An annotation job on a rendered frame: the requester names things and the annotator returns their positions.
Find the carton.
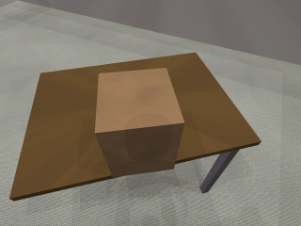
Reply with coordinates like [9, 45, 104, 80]
[95, 68, 185, 178]

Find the table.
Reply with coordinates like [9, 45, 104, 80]
[9, 52, 261, 201]

